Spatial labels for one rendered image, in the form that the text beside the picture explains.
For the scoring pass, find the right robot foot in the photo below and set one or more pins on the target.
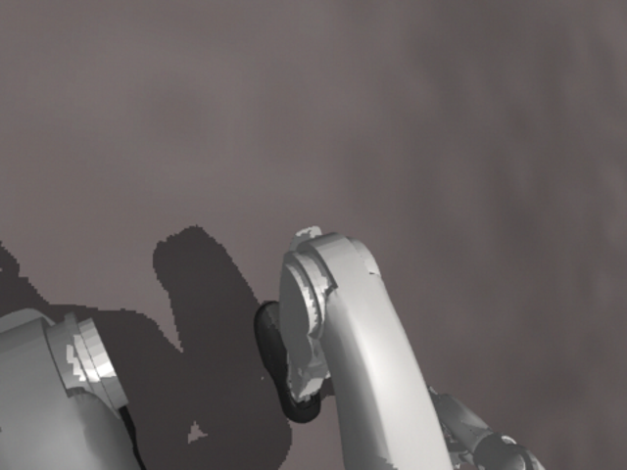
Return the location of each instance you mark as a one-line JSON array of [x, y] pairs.
[[274, 357]]

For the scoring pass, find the right robot hand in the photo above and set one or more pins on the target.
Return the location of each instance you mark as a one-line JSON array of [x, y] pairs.
[[463, 425]]

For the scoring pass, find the left robot foot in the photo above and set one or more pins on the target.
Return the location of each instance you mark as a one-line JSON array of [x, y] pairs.
[[132, 433]]

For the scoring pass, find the right robot arm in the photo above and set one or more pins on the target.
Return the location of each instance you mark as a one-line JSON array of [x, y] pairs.
[[498, 451]]

